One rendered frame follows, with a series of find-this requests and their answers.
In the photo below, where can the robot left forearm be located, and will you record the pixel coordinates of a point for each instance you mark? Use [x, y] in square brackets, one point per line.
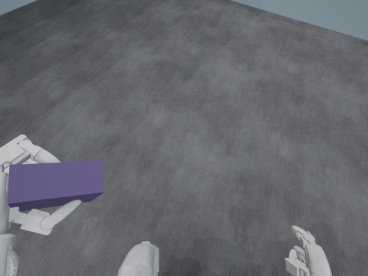
[9, 261]

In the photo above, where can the left robot hand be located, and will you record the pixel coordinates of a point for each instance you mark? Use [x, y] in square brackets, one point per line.
[21, 151]

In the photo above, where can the sponge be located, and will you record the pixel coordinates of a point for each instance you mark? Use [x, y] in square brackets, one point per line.
[44, 185]

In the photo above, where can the right robot hand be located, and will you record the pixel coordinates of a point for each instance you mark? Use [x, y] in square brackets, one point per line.
[312, 260]

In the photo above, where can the robot left thigh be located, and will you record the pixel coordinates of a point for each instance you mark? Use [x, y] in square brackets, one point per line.
[142, 260]

